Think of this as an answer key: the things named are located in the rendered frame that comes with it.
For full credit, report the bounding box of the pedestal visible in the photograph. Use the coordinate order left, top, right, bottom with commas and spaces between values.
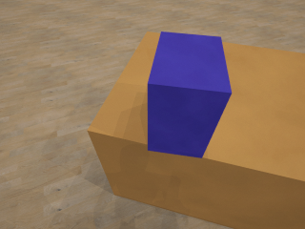
87, 31, 305, 229

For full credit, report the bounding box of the carton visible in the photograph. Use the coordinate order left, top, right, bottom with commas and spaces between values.
147, 31, 232, 158

